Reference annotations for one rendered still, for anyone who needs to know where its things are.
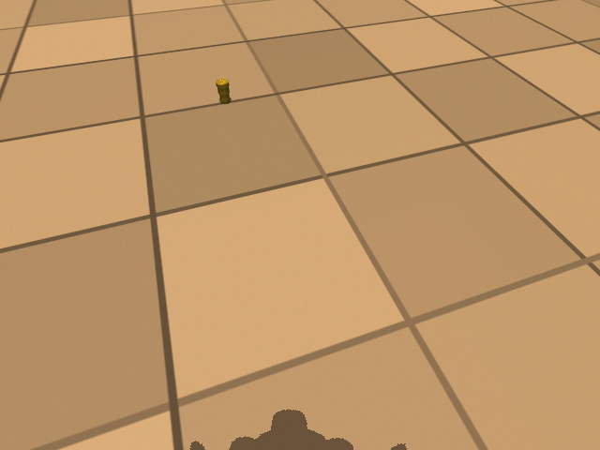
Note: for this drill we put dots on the cup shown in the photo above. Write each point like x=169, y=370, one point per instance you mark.
x=223, y=90

